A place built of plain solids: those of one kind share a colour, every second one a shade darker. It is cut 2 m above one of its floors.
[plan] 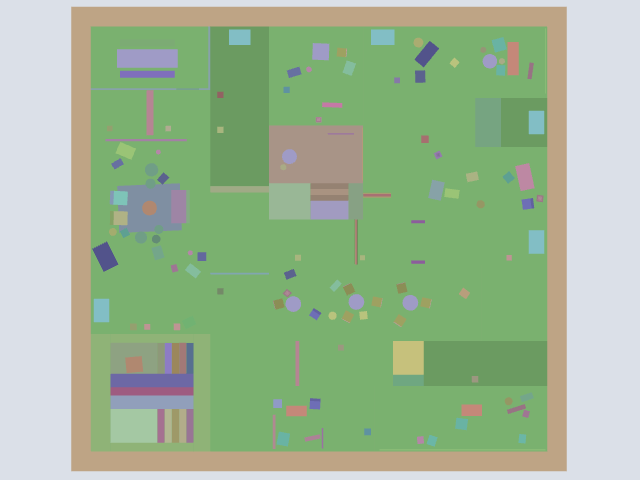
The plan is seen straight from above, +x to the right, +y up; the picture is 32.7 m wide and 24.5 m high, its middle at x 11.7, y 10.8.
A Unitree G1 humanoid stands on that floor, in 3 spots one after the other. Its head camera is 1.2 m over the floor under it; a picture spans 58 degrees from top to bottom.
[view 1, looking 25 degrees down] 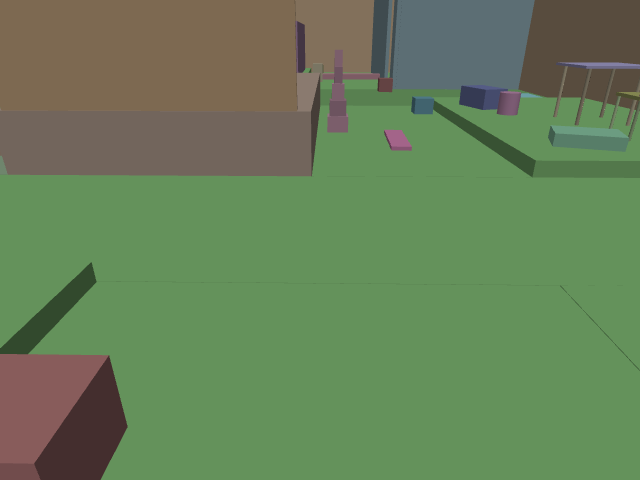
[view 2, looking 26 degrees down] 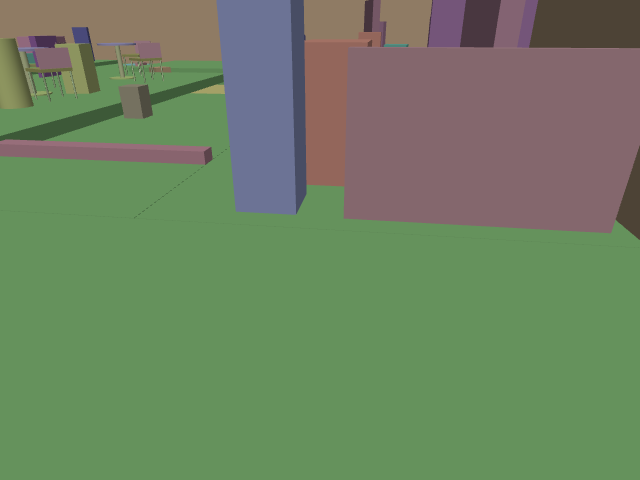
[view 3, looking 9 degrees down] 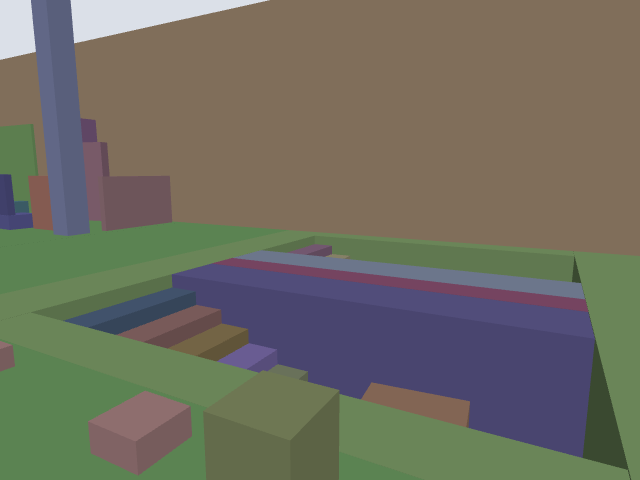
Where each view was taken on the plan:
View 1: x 17.92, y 16.80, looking -179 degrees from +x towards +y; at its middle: floor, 2.84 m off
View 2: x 6.50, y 1.66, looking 8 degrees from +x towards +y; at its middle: floor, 2.74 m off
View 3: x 1.36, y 7.55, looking -62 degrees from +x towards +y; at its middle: floor_rim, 8.14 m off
